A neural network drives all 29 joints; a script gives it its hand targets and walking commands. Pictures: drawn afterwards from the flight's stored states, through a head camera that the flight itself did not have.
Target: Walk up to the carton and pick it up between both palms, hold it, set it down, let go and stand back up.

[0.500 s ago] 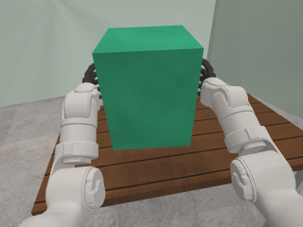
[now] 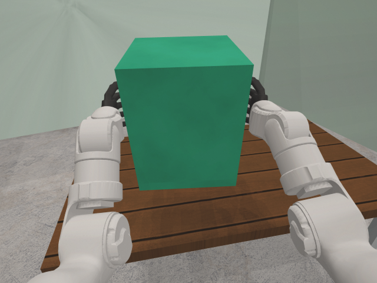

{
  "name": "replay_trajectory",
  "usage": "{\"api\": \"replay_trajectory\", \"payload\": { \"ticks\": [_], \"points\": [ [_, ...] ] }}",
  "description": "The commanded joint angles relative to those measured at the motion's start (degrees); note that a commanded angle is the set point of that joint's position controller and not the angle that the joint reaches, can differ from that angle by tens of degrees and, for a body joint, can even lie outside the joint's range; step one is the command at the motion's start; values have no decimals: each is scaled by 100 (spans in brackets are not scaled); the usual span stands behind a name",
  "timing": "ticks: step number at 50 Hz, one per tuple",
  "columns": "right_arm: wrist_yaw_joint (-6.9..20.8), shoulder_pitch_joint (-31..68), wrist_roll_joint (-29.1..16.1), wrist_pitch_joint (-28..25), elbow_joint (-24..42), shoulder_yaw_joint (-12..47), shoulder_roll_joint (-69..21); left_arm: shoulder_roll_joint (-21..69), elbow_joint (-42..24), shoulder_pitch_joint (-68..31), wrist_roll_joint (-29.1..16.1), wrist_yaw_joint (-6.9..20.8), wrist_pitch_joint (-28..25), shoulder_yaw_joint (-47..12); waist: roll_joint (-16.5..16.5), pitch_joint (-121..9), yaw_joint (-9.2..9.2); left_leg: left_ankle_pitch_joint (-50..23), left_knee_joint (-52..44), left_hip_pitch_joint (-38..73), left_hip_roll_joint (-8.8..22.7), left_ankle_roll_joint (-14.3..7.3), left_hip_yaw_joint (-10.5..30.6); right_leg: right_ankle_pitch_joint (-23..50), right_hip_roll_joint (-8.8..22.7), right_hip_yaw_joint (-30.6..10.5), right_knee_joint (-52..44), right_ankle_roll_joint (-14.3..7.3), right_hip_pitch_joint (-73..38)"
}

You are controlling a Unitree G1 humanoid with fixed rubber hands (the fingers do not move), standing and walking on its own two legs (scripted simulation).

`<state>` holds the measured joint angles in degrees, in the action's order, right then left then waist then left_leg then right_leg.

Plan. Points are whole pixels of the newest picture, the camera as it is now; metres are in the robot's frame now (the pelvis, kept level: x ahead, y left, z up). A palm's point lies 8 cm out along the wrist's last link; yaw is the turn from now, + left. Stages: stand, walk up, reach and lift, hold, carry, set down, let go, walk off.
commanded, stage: hold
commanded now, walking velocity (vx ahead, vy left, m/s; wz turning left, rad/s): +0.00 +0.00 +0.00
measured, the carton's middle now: (184, 110) +0.39 +0.00 +0.29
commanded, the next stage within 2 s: none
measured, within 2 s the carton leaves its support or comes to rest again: neither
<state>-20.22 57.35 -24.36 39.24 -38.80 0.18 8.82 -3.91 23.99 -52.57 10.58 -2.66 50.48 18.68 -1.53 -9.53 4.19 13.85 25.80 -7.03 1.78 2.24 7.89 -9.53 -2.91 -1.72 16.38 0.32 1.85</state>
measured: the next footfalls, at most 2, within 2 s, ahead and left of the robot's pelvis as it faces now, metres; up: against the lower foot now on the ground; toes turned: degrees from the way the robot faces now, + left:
none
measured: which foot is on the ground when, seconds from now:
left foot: down 0.00-1.00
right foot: down 0.00-1.00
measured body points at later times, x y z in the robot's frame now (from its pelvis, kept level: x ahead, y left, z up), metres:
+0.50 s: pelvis -0.01 +0.00 +0.00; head -0.11 +0.01 +0.44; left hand +0.37 +0.15 +0.29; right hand +0.37 -0.15 +0.29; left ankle +0.01 +0.14 -0.74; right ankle +0.00 -0.13 -0.74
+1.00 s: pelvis +0.00 +0.00 +0.00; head -0.09 +0.02 +0.44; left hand +0.38 +0.15 +0.28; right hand +0.38 -0.15 +0.28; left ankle +0.01 +0.14 -0.74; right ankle +0.00 -0.13 -0.74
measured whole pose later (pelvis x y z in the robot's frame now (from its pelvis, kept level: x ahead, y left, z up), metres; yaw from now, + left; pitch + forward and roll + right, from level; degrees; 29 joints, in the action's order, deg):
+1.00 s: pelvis +0.00 +0.00 +0.00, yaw +1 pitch -5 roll -3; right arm -19.8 56.4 -24.9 37.7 -39.0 0.2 9.0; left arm -4.3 24.5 -52.7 11.3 -2.6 49.6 17.0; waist -0.5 -8.7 5.5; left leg 13.7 26.0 -7.6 1.9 2.5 8.6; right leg -9.2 -3.1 -1.1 15.6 0.2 1.7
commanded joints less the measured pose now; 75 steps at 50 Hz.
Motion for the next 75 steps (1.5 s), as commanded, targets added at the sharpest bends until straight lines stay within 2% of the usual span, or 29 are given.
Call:
{"api": "replay_trajectory", "payload": {
  "ticks": [1,4,5,9,10,12,15,19,21,22,23,26,29,32,33,35,36,39,41,42,51,52,55,58,61,65,67,71,75],
  "points": [
    [811,5992,-1054,-163,1876,1364,-4033,3692,-801,-5557,-962,755,-468,-2196,-238,-1993,223,-1986,-319,501,-402,270,-403,1354,-257,132,-206,270,-389],
    [855,5965,-862,-179,1696,1209,-4011,3790,-692,-5648,-905,810,-487,-2194,-373,-1863,208,-1603,-453,408,-367,240,-417,968,-261,142,-185,244,-315],
    [877,5947,-830,-202,1635,1179,-4011,3787,-650,-5610,-924,801,-489,-2150,-290,-1842,255,-1709,-394,437,-405,250,-423,1024,-248,173,-195,262,-258],
    [934,6026,-897,-251,1585,1238,-4101,3715,-758,-5705,-930,801,-569,-2073,-257,-2103,155,-1875,-388,526,-413,231,-438,1182,-237,155,-144,269,-420],
    [925,5935,-917,-266,1658,1254,-4016,3756,-912,-5773,-922,798,-581,-2158,-360,-2298,262,-1937,-333,595,-432,257,-437,1357,-259,160,-115,259,-484],
    [934,5984,-875,-268,1583,1226,-4013,3740,-666,-5684,-839,801,-572,-2059,-400,-2106,157,-1879,-334,464,-424,265,-433,1220,-274,176,-154,227,-443],
    [970,6139,-1000,-370,1966,1491,-4192,3754,-999,-5675,-945,750,-663,-2193,-194,-2508,64,-2275,-244,654,-456,282,-417,1541,-269,195,-66,266,-594],
    [974,6135,-969,-362,1875,1539,-4127,3726,-840,-5697,-915,709,-652,-2146,-231,-2361,-8,-1921,-286,514,-425,251,-403,1228,-264,145,-113,287,-435],
    [989,6214,-955,-378,1828,1549,-4238,3727,-779,-5774,-931,691,-673,-2059,-77,-2235,-76,-1718,-339,427,-426,193,-446,994,-224,146,-171,303,-289],
    [1002,6222,-944,-370,1686,1391,-4168,3665,-666,-5763,-852,683,-657,-2007,-165,-2117,-25,-1571,-358,433,-435,171,-443,814,-238,127,-185,305,-150],
    [1003,6276,-941,-403,1841,1425,-4185,3646,-734,-5756,-913,687,-669,-1962,-61,-2155,-117,-1552,-357,444,-396,146,-463,796,-262,153,-184,303,-234],
    [1033,6449,-846,-414,1627,1326,-4143,3540,-402,-5985,-913,663,-720,-1865,-34,-2070,-77,-1109,-455,202,-419,84,-465,527,-233,117,-248,301,-152],
    [1031,6472,-729,-435,1584,1209,-4243,3620,-402,-6187,-1004,638,-776,-1964,-101,-2260,-54,-1117,-446,320,-409,78,-496,485,-204,116,-229,269,-112],
    [1014,6330,-674,-421,1243,957,-4088,3667,-143,-6064,-990,672,-762,-1967,-224,-2005,149,-1003,-435,224,-427,117,-449,406,-188,166,-249,259,-49],
    [1014,6336,-667,-427,1222,963,-4057,3689,-104,-6056,-998,679,-779,-1908,-241,-1957,86,-930,-515,170,-414,94,-429,312,-199,122,-253,267,6],
    [991,6306,-678,-437,1478,1045,-4119,3693,-336,-6016,-1010,677,-768,-1969,-223,-2355,141,-1292,-426,334,-444,96,-426,667,-199,151,-189,235,-164],
    [983,6238,-711,-412,1295,937,-4047,3757,-225,-5994,-1027,690,-768,-2038,-291,-2265,230,-1295,-415,360,-420,165,-374,706,-220,168,-216,228,-130],
    [920,6227,-812,-457,1576,1121,-3979,3762,-433,-5779,-1053,721,-776,-2092,-252,-2510,179,-1720,-298,583,-425,150,-392,1008,-221,147,-169,225,-391],
    [905,6161,-941,-440,1703,1247,-4012,3885,-601,-5760,-1096,703,-743,-2224,-356,-2627,187,-2147,-204,716,-408,274,-365,1265,-247,162,-129,179,-386],
    [883,6042,-941,-419,1715,1273,-3862,3842,-552,-5648,-1059,724,-708,-2259,-320,-2607,325,-2218,-169,745,-439,276,-380,1408,-267,158,-145,199,-455],
    [798,5913,-1327,-337,2570,1737,-4008,3749,-1314,-5253,-948,733,-522,-2384,-373,-2491,133,-2725,-79,882,-471,356,-378,2025,-301,161,-72,292,-688],
    [808,6030,-1296,-332,2675,1823,-4045,3693,-1353,-5270,-906,731,-499,-2340,-221,-2401,42,-2633,-107,815,-450,308,-401,1881,-280,153,-80,300,-656],
    [835,6007,-1290,-317,2904,1924,-4118,3777,-1525,-5257,-976,692,-473,-2462,-206,-2508,47,-2775,-113,776,-448,322,-387,2060,-300,149,-47,330,-706],
    [872,6012,-1255,-246,2751,1836,-4118,3719,-1499,-5303,-899,706,-433,-2428,-226,-2275,-45,-2283,-227,637,-432,269,-407,1695,-285,144,-82,327,-595],
    [941,5903,-1108,-176,2228,1658,-4101,3559,-1094,-5227,-834,739,-419,-2209,-95,-1779,41,-1659,-351,512,-422,207,-431,1058,-249,143,-207,339,-236],
    [1060,6125,-860,-208,1764,1343,-4130,3575,-739,-5669,-790,773,-476,-1959,-66,-1628,-41,-1034,-546,237,-348,102,-495,449,-238,163,-229,294,-12],
    [1090,6203,-736,-243,1531,1131,-4117,3706,-649,-5882,-874,778,-551,-2100,-303,-1685,105,-862,-591,220,-299,115,-453,301,-235,174,-215,266,-16],
    [1141,6260,-518,-328,1165,857,-4100,3719,-107,-6065,-863,758,-644,-1925,-198,-1759,140,-704,-614,18,-335,78,-405,268,-221,176,-205,222,-22],
    [1093,6411,-640,-407,1316,967,-4076,3804,-204,-6085,-1045,708,-762,-2007,-247,-2325,135,-1152,-461,219,-389,105,-415,759,-205,141,-137,216,-251]
  ]
}}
